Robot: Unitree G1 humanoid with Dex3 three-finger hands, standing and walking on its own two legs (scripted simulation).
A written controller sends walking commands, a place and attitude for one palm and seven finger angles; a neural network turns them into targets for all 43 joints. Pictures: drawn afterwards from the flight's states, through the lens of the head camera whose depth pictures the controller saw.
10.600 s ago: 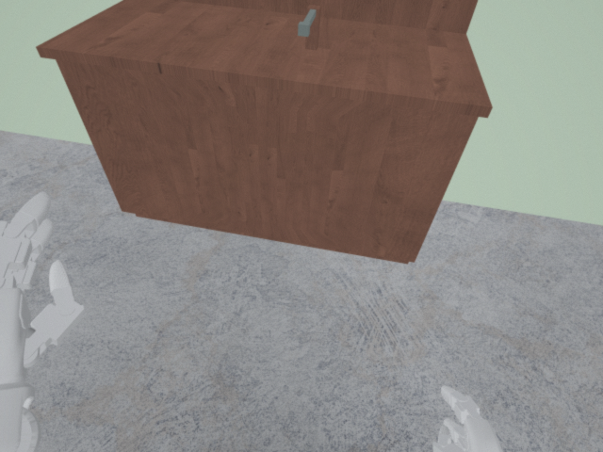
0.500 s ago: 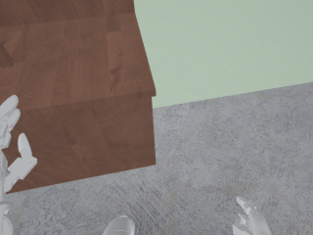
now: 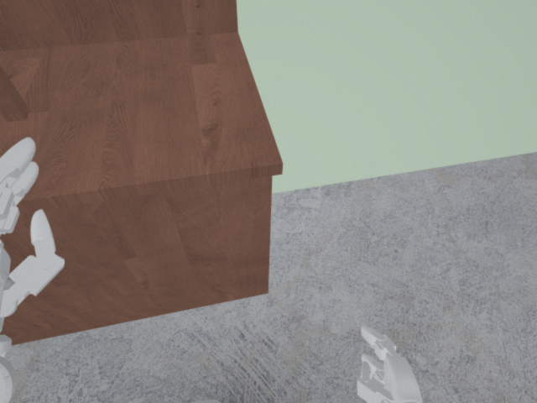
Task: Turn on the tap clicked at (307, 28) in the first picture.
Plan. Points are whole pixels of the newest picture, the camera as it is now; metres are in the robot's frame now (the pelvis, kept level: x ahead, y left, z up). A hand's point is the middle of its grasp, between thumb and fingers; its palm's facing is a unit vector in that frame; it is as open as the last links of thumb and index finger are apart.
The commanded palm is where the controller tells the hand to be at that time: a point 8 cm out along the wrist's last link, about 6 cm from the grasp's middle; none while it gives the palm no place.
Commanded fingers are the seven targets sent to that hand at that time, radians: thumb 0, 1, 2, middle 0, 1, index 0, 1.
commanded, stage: come to a stop and stand still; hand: left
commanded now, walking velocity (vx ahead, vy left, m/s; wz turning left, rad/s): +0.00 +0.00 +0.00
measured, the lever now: out of the picture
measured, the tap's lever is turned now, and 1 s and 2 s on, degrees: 0 0 0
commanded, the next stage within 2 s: look again from close up in 0.46 s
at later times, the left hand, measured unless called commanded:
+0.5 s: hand (85, 260) +0.22 +0.20 +0.19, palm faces +0.36 -0.82 -0.44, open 7.5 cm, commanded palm +0.15 +0.24 +0.18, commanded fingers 0.00 0.90 0.90 -0.20 -0.30 -0.20 -0.30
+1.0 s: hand (60, 246) +0.23 +0.23 +0.18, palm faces +0.36 -0.86 -0.38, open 7.4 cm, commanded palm +0.17 +0.28 +0.18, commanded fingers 0.00 0.90 0.90 -0.20 -0.30 -0.20 -0.30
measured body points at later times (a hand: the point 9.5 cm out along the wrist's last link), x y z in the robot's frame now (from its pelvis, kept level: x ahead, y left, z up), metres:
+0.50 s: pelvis -0.02 -0.03 +0.01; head +0.02 -0.03 +0.46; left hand +0.19 +0.24 +0.21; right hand +0.13 -0.30 -0.07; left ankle -0.01 +0.09 -0.73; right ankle +0.02 -0.07 -0.73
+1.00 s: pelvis +0.00 +0.00 +0.01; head +0.03 +0.01 +0.46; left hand +0.21 +0.28 +0.20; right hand +0.18 -0.23 -0.06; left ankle -0.01 +0.09 -0.73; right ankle +0.02 -0.07 -0.73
